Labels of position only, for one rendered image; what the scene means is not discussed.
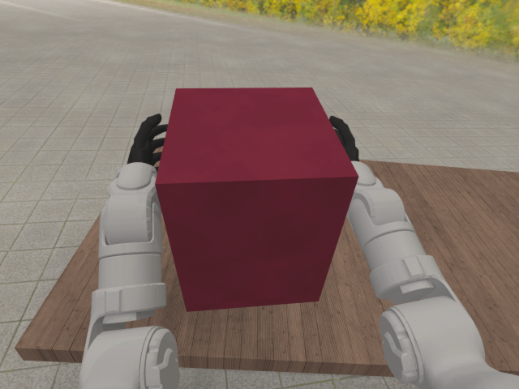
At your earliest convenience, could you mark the carton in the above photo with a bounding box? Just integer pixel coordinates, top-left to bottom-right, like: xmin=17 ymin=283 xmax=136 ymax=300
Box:
xmin=155 ymin=88 xmax=358 ymax=312

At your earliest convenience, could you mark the robot right upper arm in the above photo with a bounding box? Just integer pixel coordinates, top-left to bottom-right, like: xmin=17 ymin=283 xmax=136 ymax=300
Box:
xmin=380 ymin=296 xmax=519 ymax=389

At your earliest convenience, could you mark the robot right forearm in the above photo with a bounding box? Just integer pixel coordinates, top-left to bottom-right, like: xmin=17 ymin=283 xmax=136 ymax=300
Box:
xmin=346 ymin=161 xmax=485 ymax=359

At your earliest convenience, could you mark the robot left upper arm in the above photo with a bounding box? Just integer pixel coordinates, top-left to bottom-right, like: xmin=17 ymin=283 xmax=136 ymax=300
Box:
xmin=80 ymin=326 xmax=180 ymax=389

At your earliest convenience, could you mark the robot left forearm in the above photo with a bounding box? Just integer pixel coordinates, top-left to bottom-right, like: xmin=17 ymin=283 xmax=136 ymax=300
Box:
xmin=79 ymin=162 xmax=166 ymax=389

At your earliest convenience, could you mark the left robot hand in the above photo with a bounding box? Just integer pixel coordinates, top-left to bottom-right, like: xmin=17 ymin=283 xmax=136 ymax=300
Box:
xmin=127 ymin=113 xmax=168 ymax=172

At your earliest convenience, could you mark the right robot hand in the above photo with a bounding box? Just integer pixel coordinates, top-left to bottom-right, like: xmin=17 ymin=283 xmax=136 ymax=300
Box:
xmin=329 ymin=116 xmax=360 ymax=162

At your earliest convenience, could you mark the table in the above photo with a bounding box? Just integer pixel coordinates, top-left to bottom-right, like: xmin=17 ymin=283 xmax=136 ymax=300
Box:
xmin=15 ymin=146 xmax=519 ymax=377

